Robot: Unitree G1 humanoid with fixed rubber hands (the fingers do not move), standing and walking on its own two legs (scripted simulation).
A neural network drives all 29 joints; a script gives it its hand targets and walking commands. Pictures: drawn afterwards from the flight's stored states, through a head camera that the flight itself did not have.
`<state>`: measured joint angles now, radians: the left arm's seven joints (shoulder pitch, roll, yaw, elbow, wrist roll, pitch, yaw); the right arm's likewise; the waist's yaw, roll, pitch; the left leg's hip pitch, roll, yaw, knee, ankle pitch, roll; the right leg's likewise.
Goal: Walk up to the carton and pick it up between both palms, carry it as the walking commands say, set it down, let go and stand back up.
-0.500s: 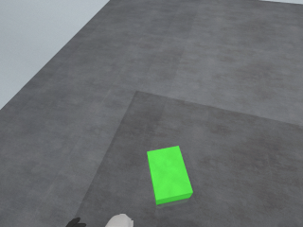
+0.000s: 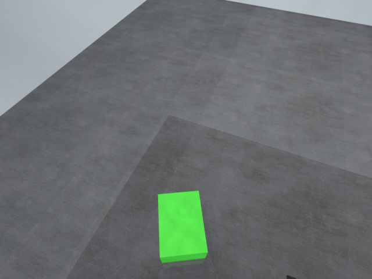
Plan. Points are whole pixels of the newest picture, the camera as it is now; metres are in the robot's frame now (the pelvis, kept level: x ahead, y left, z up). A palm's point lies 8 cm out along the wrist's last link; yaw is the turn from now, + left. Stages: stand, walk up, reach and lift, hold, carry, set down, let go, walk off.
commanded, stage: walk up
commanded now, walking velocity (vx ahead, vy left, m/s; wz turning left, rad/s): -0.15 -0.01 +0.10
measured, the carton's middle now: (181, 225) +0.42 +0.03 -0.69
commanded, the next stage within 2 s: stand in 1.04 s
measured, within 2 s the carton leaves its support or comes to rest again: neither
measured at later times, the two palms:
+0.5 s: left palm out of the picture -0.01 +0.29 -0.12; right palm out of the picture +0.07 -0.21 -0.10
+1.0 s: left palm out of the picture +0.00 +0.25 -0.12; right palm out of the picture +0.01 -0.24 -0.13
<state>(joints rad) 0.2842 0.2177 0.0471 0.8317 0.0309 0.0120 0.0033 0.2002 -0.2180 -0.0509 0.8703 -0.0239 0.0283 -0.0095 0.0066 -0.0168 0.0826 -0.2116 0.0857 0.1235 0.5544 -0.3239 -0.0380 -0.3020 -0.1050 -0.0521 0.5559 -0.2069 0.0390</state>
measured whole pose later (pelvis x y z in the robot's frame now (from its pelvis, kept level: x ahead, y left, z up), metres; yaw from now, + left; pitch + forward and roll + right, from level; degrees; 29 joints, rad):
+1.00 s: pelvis -0.03 +0.00 +0.02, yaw +4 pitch -2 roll +0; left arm 0.21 0.21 0.03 1.05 0.02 -0.01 0.02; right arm 0.23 -0.20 -0.03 1.07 -0.03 0.00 -0.02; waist 0.00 0.01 0.04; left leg -0.10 0.04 0.04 0.36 -0.22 -0.03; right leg -0.14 0.00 -0.01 0.38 -0.21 -0.01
